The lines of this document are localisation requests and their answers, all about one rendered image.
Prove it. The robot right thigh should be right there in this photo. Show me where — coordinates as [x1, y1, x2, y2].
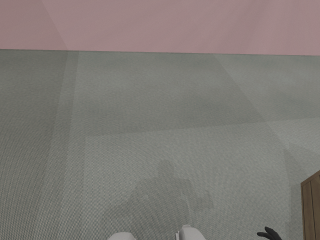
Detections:
[175, 227, 206, 240]

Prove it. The pedestal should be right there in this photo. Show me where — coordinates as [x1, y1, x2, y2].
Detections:
[300, 170, 320, 240]

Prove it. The robot right shin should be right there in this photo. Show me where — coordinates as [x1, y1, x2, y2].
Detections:
[181, 225, 191, 229]

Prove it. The robot right hand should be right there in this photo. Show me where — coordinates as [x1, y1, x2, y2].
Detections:
[257, 226, 282, 240]

